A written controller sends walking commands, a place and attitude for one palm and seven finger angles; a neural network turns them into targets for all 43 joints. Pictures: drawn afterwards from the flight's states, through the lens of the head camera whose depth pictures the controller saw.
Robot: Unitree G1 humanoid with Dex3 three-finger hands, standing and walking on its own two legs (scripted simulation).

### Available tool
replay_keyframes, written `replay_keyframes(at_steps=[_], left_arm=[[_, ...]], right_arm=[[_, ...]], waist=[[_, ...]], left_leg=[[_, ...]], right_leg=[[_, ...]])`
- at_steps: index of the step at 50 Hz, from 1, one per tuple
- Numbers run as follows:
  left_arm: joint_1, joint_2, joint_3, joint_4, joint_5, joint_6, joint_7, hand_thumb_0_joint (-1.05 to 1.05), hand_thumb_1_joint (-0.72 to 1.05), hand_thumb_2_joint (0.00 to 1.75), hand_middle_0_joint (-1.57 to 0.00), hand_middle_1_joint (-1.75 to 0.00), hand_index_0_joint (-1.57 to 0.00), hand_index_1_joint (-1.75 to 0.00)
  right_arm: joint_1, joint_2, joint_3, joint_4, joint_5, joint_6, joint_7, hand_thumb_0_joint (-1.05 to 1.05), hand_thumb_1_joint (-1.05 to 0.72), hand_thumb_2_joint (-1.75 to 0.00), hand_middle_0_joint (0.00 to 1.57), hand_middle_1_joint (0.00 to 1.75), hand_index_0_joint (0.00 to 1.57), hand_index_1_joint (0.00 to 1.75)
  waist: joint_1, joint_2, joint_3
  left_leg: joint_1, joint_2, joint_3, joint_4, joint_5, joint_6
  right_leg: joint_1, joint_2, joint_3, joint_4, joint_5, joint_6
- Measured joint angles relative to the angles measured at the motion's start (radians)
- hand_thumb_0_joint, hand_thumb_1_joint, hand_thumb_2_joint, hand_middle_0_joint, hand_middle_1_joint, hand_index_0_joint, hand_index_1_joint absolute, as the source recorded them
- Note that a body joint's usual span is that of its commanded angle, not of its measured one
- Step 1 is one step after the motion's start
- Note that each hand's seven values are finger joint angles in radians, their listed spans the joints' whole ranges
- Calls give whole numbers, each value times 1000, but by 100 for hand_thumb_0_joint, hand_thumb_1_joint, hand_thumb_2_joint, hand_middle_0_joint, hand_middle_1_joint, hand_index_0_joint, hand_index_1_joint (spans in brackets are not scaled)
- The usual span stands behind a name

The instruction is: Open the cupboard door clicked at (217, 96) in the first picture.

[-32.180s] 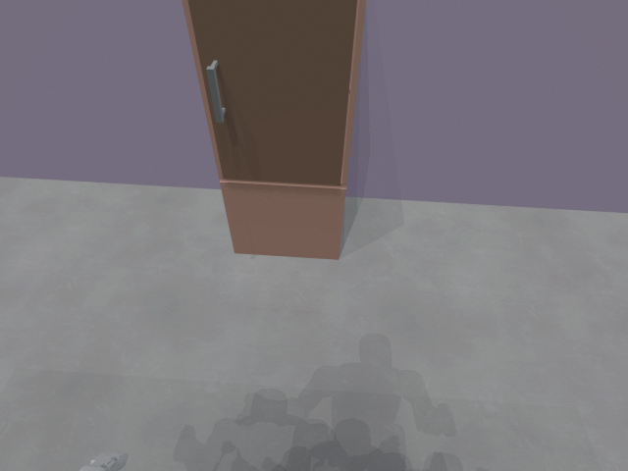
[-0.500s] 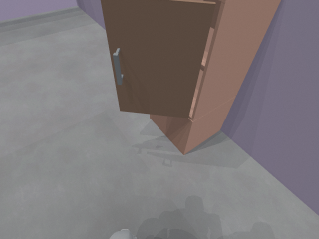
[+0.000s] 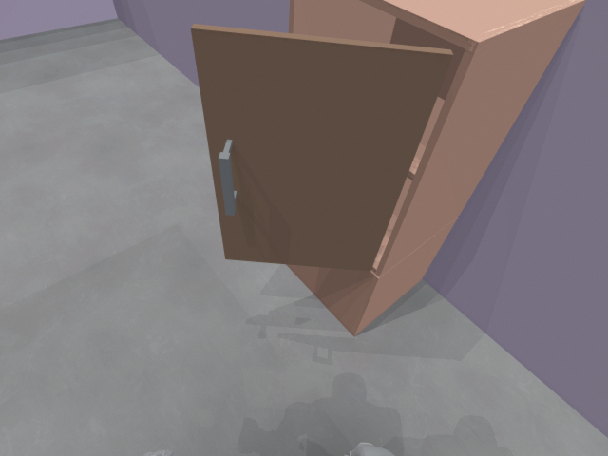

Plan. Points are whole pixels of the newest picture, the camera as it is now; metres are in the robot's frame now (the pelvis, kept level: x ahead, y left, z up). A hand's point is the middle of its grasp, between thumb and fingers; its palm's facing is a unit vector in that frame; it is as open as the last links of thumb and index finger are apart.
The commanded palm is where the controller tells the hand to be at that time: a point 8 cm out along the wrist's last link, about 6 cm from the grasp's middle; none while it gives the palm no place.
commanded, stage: come to a stop and stand still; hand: left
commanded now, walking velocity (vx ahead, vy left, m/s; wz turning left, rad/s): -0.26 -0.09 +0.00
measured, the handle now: (229, 179) +0.61 +0.17 -0.03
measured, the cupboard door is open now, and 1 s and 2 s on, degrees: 47 47 47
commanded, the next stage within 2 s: look again from close up in 1.56 s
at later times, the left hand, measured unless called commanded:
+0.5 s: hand out of the picture +0.07 +0.15 -0.19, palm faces +0.04 -0.98 -0.22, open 7.4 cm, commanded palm none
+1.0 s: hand out of the picture +0.05 +0.15 -0.17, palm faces +0.01 -0.96 -0.27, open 7.4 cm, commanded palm none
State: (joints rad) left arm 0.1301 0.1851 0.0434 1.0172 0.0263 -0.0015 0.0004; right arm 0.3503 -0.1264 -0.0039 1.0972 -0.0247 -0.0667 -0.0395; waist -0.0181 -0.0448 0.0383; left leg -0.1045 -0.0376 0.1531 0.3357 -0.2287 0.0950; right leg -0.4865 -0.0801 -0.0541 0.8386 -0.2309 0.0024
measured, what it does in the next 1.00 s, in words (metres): steps on the spot: right foot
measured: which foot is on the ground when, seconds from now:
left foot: down 0.00-1.00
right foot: up 0.00-0.10, down 0.12-1.00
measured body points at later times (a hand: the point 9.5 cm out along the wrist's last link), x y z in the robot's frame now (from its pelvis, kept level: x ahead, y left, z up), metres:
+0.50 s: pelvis +0.02 -0.03 -0.02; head +0.04 -0.02 +0.43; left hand +0.07 +0.21 -0.17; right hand +0.04 -0.26 -0.17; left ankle -0.02 +0.05 -0.75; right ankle +0.06 -0.14 -0.75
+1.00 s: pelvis +0.02 -0.05 -0.01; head +0.04 -0.08 +0.44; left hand +0.05 +0.20 -0.15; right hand +0.05 -0.29 -0.17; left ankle -0.02 +0.05 -0.75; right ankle +0.06 -0.14 -0.75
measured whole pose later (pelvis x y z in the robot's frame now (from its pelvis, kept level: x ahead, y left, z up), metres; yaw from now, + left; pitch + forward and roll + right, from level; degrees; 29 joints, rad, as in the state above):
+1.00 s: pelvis +0.02 -0.05 -0.01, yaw +1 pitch -1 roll +1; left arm 0.23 0.19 0.00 1.07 0.02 -0.02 0.02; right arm 0.27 -0.23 0.00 1.04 -0.02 -0.02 -0.02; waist 0.00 0.05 0.04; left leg -0.11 0.00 0.13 0.42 -0.29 0.02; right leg -0.28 -0.02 -0.08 0.48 -0.19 -0.04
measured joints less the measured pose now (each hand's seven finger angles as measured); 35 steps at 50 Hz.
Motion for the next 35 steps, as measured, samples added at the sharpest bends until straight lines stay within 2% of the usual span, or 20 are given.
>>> replay_keyframes(at_steps=[4,6,7,9,12,15,25,30,35], left_arm=[[-39,-4,-14,-10,-6,11,11,0,91,90,-20,-30,-20,-30],[-39,-3,-18,-18,-7,11,13,0,91,90,-20,-30,-20,-30],[-36,-5,-18,-20,-7,7,16,0,91,90,-20,-30,-20,-30],[-30,-10,-25,-14,-10,6,20,0,91,90,-20,-30,-20,-30],[-24,-16,-29,-8,-14,16,26,0,91,90,-20,-30,-20,-30],[-11,-18,-24,-10,-15,23,32,0,91,90,-20,-30,-20,-30],[78,-13,-12,6,-9,45,44,1,90,90,-20,-30,-20,-30],[142,-16,-34,10,-6,28,41,1,90,90,-20,-30,-20,-30],[181,-15,-43,27,-2,20,29,1,90,90,-20,-30,-20,-30]], right_arm=[[34,28,12,30,0,23,-7,0,-92,-90,20,30,20,30],[46,41,13,42,6,36,-8,1,-92,-90,20,30,20,30],[45,44,11,46,11,44,-7,1,-92,-90,20,30,20,30],[27,42,3,43,21,60,-4,1,-91,-90,20,30,20,30],[3,39,-7,24,23,70,-1,1,-91,-90,20,30,20,30],[-19,33,-16,2,22,76,-1,1,-91,-90,20,30,20,30],[-92,-34,-36,-58,15,93,1,1,-91,-90,20,30,20,30],[-112,-69,-33,-140,9,79,16,1,-91,-90,19,30,20,30],[-114,-70,-13,-162,8,61,24,1,-91,-90,19,30,20,30]], waist=[[-25,4,12],[-26,-2,10],[-22,-1,9],[-31,13,13],[-43,21,22],[-34,17,30],[25,26,12],[30,61,-2],[38,89,-19]], left_leg=[[13,2,-9,46,-49,-13],[2,2,-6,98,-90,-22],[-9,6,1,130,-114,-28],[-27,18,6,167,-142,-40],[-42,18,-1,175,-144,-47],[-57,17,-6,191,-144,-52],[-64,34,-5,219,-147,-48],[-86,30,-6,243,-149,-45],[-65,25,-9,193,-121,-47]], right_leg=[[101,22,-7,-163,11,-5],[169,29,-3,-270,98,-7],[187,34,3,-297,71,-4],[183,44,6,-291,4,-3],[165,40,0,-270,-21,-3],[151,37,-5,-253,-25,-9],[155,52,-8,-251,-11,-17],[136,46,-8,-232,-12,-21],[154,45,-10,-271,10,-21]])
